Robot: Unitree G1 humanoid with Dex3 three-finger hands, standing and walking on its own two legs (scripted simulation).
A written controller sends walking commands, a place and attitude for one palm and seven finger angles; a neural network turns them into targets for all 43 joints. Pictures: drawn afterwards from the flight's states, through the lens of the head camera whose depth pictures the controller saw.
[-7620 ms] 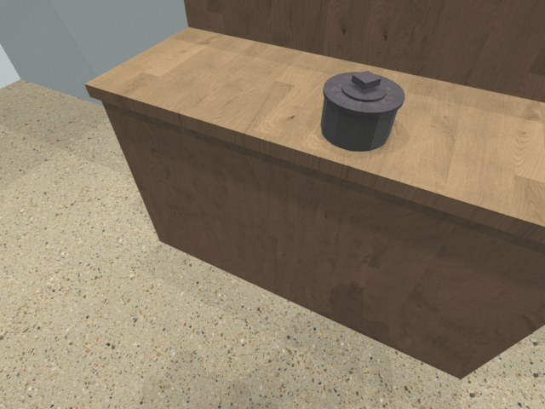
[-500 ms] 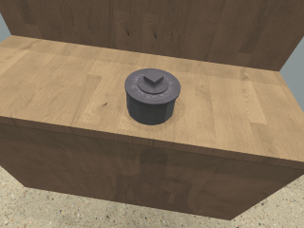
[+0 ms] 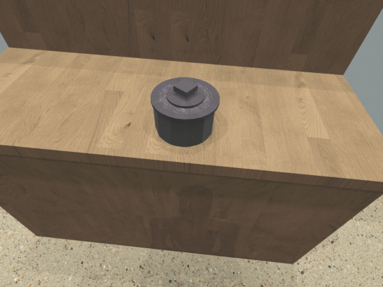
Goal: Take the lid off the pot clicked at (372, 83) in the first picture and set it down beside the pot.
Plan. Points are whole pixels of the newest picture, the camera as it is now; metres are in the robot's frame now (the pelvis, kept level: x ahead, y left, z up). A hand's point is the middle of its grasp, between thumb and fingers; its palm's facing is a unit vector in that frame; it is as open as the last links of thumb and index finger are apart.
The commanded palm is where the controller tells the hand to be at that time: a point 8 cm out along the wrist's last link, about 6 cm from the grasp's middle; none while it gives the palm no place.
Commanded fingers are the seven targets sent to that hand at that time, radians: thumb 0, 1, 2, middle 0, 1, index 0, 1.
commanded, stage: look again from close up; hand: left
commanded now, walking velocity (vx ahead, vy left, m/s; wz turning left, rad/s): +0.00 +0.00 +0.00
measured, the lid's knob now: (185, 88) +0.53 +0.05 +0.15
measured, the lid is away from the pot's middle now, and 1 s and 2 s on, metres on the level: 0.00 0.00 0.00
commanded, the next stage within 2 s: lift the closed hand beside the body in 1.20 s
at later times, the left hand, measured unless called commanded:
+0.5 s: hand out of the picture +0.01 +0.16 -0.18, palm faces +0.01 -0.98 -0.18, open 7.4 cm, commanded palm none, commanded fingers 0.00 0.90 0.90 -0.20 -0.30 -0.20 -0.30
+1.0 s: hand out of the picture +0.04 +0.15 -0.18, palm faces +0.01 -0.98 -0.19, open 7.4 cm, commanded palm none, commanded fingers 0.00 0.90 0.90 -0.20 -0.30 -0.20 -0.30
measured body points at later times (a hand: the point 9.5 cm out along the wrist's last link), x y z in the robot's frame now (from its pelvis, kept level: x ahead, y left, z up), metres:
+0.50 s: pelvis +0.02 -0.01 +0.00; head +0.03 +0.00 +0.45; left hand +0.01 +0.21 -0.16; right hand +0.04 -0.24 -0.15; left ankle +0.04 +0.07 -0.74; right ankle +0.00 -0.13 -0.74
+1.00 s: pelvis +0.03 -0.02 +0.00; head +0.05 -0.01 +0.45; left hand +0.04 +0.20 -0.16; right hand +0.06 -0.25 -0.15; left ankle +0.04 +0.07 -0.74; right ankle +0.00 -0.13 -0.74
